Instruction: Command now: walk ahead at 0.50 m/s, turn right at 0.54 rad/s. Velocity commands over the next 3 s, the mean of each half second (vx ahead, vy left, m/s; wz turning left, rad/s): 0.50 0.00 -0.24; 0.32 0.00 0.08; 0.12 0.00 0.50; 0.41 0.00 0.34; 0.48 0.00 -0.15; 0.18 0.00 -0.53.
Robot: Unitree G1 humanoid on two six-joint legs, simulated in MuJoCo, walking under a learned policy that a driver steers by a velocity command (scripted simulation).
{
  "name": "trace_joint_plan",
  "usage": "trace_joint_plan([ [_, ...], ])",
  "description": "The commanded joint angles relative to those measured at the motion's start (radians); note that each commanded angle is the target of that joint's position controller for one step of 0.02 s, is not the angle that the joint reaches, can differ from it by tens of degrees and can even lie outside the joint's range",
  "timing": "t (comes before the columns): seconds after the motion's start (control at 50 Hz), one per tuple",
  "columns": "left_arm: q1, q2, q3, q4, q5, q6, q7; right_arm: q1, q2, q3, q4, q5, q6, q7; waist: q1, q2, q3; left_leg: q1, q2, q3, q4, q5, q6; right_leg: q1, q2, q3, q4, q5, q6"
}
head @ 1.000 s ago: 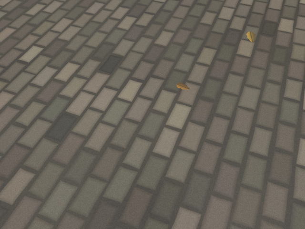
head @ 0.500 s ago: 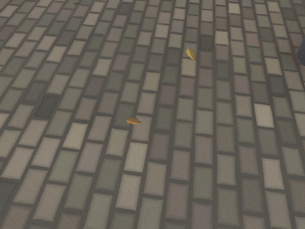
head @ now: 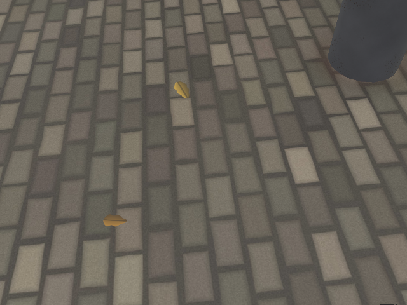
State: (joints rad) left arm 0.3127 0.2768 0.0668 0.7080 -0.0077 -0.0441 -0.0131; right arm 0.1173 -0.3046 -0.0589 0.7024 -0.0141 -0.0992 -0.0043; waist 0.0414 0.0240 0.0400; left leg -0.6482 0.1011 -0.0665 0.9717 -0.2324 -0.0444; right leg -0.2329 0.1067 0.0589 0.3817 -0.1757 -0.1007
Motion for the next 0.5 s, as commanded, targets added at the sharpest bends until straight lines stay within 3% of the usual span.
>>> trace_joint_plan([
  [0.02, -0.047, 0.171, 0.046, -0.073, -0.008, -0.019, 0.021, -0.033, -0.048, -0.008, -0.058, -0.004, -0.002, 0.003, -0.022, -0.074, -0.051, 0.055, -0.026, 0.016, -0.203, 0.209, -0.022, -0.03, -0.213, 0.182, -0.153, 0.205, -0.157],
  [0.08, 0.015, 0.162, 0.042, -0.042, -0.011, -0.017, 0.023, -0.124, -0.036, 0.003, -0.07, 0.011, -0.013, 0.022, 0.03, -0.097, -0.039, 0.134, -0.06, 0.032, -0.364, 0.365, -0.017, -0.027, -0.215, 0.173, -0.149, 0.117, -0.127],
  [0.16, 0.072, 0.163, 0.041, -0.008, -0.011, -0.012, 0.021, -0.172, -0.075, -0.009, -0.093, 0.019, -0.026, 0.039, 0.045, -0.111, -0.017, 0.109, -0.067, 0.016, -0.459, 0.281, 0.03, 0.114, -0.28, 0.251, -0.071, 0.108, -0.113],
  [0.2, 0.068, 0.169, 0.044, -0.001, -0.008, -0.004, 0.022, -0.137, -0.091, -0.016, -0.09, 0.02, -0.031, 0.041, 0.021, -0.139, -0.017, 0.147, -0.077, 0.033, -0.482, 0.19, 0.061, 0.163, -0.3, 0.278, -0.026, 0.188, -0.097],
  [0.22, 0.053, 0.164, 0.041, -0.003, -0.009, 0.0, 0.021, -0.074, -0.102, -0.025, -0.075, 0.017, -0.033, 0.038, -0.018, -0.144, -0.04, 0.234, -0.096, 0.058, -0.518, 0.179, 0.085, 0.169, -0.279, 0.264, 0.034, 0.3, -0.08],
  [0.24, 0.045, 0.137, 0.031, -0.009, -0.005, 0.0, 0.021, 0.036, -0.135, -0.042, -0.049, 0.009, -0.037, 0.032, -0.071, -0.127, -0.12, 0.408, -0.075, 0.045, -0.515, 0.207, 0.123, 0.142, -0.225, 0.222, 0.175, 0.405, -0.052],
  [0.26, 0.058, 0.095, 0.012, -0.032, 0.012, -0.002, 0.022, 0.196, -0.195, -0.057, -0.033, -0.005, -0.039, 0.027, -0.128, -0.022, -0.276, 0.69, 0.088, -0.131, -0.471, 0.243, 0.202, -0.011, -0.157, 0.159, 0.454, 0.244, -0.01],
  [0.28, 0.192, 0.032, -0.007, -0.035, -0.014, -0.017, 0.021, 0.296, -0.256, -0.078, 0.015, 0.0, -0.026, 0.034, -0.093, 0.286, -0.39, 1.003, 0.278, -0.577, -0.577, -0.005, 0.365, -0.376, -0.007, 0.062, 0.793, -0.296, 0.07],
  [0.3, 0.141, 0.116, 0.004, -0.026, -0.024, -0.023, 0.022, 0.309, -0.164, -0.055, 0.02, 0.031, -0.021, 0.04, -0.129, 0.2, -0.327, 0.989, 0.285, -0.695, -0.669, -0.261, 0.348, -0.523, -0.046, 0.128, 0.902, -0.392, 0.072],
  [0.32, 0.02, 0.162, 0.018, -0.049, -0.029, -0.026, 0.02, 0.25, -0.118, -0.039, 0.012, 0.03, -0.016, 0.035, -0.144, 0.104, -0.184, 0.868, 0.249, -0.56, -0.687, -0.268, 0.301, -0.573, -0.091, 0.112, 0.922, -0.306, 0.068],
  [0.34, -0.045, 0.15, 0.013, -0.067, -0.017, -0.028, 0.021, 0.191, -0.105, -0.03, 0.001, 0.016, -0.008, 0.031, -0.121, 0.036, -0.114, 0.745, 0.209, -0.449, -0.7, -0.169, 0.279, -0.552, -0.135, 0.068, 0.89, -0.233, 0.068],
  [0.36, -0.075, 0.137, 0.014, -0.077, -0.003, -0.031, 0.018, 0.156, -0.086, -0.022, 0.001, 0.009, -0.005, 0.031, -0.098, 0.025, -0.06, 0.648, 0.174, -0.378, -0.725, -0.074, 0.279, -0.53, -0.165, 0.054, 0.823, -0.18, 0.073],
  [0.38, -0.063, 0.123, 0.016, -0.075, 0.0, -0.03, 0.015, 0.137, -0.072, -0.015, 0.0, 0.0, -0.007, 0.029, -0.07, 0.051, -0.054, 0.587, 0.143, -0.321, -0.745, 0.004, 0.269, -0.475, -0.192, 0.051, 0.776, -0.145, 0.075],
  [0.42, -0.033, 0.089, 0.01, -0.065, -0.004, -0.024, 0.012, 0.136, -0.069, -0.014, 0.009, 0.008, -0.011, 0.028, -0.048, 0.076, -0.061, 0.54, 0.116, -0.247, -0.778, 0.103, 0.275, -0.426, -0.204, 0.027, 0.707, -0.13, 0.086],
  [0.5, -0.132, 0.051, -0.008, -0.091, 0.005, -0.024, 0.011, 0.162, -0.122, -0.027, 0.039, 0.021, -0.007, 0.017, -0.066, 0.045, -0.034, 0.512, 0.105, -0.131, -0.824, 0.238, 0.281, -0.438, -0.218, -0.006, 0.487, 0.021, 0.115],
])
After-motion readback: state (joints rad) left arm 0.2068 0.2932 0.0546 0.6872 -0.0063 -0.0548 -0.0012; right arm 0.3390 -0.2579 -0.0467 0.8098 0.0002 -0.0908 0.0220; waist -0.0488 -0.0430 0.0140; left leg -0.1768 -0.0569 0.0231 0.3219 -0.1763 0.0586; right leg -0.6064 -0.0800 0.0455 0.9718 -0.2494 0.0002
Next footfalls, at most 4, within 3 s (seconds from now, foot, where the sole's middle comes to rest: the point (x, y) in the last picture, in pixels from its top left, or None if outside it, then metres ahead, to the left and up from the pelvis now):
0.24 left None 0.32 0.15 -0.78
0.74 right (266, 268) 0.58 -0.13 -0.78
1.24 left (191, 271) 0.56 0.12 -0.78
1.70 right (247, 226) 0.74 -0.07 -0.78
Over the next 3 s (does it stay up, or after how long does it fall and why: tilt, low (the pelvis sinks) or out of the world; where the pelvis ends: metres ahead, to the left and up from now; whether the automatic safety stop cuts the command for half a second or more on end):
stays up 1.14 0.24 -0.01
